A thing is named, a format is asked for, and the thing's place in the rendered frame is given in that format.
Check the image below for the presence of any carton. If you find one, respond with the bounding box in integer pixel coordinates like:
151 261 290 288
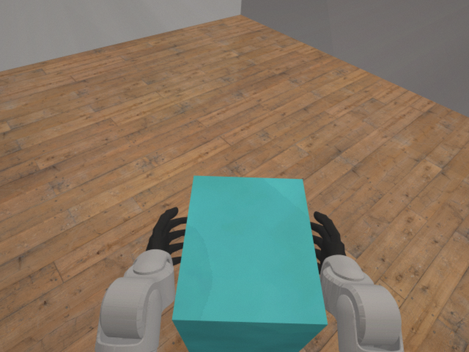
172 176 328 352

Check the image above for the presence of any robot left forearm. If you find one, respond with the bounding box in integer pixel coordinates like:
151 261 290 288
95 249 175 352

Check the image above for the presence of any robot right forearm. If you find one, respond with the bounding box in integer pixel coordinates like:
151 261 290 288
320 254 404 352

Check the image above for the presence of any right robot hand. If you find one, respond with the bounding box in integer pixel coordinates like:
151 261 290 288
310 211 346 275

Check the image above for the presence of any left robot hand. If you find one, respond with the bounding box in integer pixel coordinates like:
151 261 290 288
146 207 188 265

